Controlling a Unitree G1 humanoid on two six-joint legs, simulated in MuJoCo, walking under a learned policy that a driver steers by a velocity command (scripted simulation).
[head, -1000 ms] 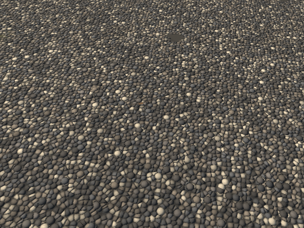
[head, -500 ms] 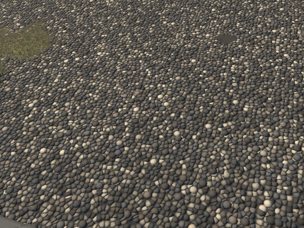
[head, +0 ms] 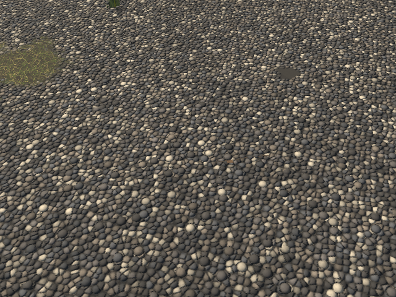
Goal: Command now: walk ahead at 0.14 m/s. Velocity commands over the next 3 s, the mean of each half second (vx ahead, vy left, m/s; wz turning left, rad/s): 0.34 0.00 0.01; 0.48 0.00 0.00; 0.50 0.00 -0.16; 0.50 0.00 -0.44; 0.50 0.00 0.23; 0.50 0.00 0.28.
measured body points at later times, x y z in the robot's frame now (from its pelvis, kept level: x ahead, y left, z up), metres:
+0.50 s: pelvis +0.16 +0.00 -0.01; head +0.19 +0.00 +0.44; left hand +0.37 +0.23 -0.11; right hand +0.07 -0.24 -0.15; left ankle -0.01 +0.11 -0.74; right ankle +0.30 -0.11 -0.72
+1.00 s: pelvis +0.43 -0.03 +0.00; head +0.47 -0.03 +0.45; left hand +0.36 +0.20 -0.15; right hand +0.63 -0.24 -0.12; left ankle +0.62 +0.09 -0.70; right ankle +0.32 -0.10 -0.74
